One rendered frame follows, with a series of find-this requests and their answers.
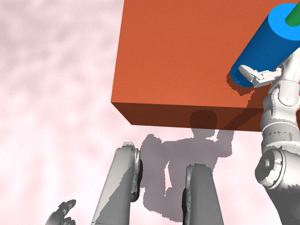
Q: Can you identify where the right robot arm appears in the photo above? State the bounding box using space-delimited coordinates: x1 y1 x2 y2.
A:
255 80 300 225

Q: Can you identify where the left robot hand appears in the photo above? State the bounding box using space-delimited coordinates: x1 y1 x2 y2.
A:
45 199 76 225

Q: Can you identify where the left robot foot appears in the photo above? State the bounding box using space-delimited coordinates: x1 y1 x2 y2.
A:
131 159 143 203

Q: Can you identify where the bottle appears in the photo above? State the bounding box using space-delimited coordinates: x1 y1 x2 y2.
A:
230 2 300 87

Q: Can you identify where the right robot hand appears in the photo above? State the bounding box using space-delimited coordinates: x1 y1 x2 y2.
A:
239 47 300 88

